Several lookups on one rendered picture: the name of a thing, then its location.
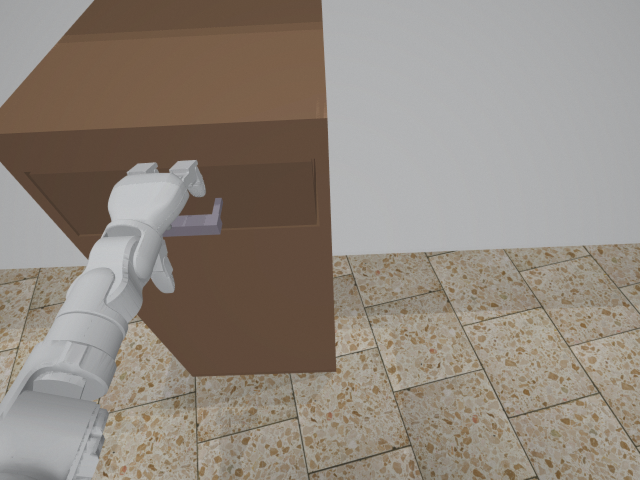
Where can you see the handle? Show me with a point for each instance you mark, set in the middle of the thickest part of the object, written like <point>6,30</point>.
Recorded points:
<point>192,225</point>

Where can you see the left robot forearm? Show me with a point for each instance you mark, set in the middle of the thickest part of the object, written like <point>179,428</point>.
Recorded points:
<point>77,357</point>

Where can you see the left robot hand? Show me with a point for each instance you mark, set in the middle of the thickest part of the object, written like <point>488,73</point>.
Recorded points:
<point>156,199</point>

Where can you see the cabinet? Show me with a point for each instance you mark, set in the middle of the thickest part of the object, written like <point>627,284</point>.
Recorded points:
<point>217,81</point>

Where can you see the drawer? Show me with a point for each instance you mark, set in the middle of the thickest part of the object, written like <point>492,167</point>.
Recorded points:
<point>254,194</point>

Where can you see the left robot upper arm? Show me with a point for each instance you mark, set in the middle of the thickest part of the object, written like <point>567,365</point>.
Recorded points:
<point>51,437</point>

